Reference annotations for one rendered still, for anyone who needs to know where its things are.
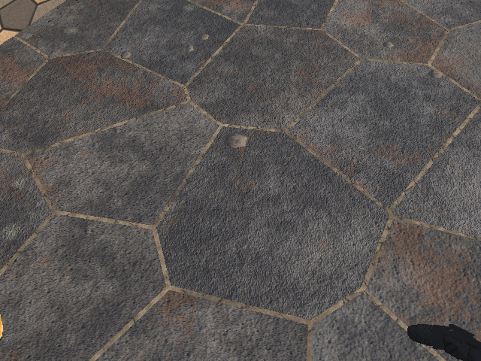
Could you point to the robot right hand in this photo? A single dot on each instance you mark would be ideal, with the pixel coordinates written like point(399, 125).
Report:
point(456, 341)

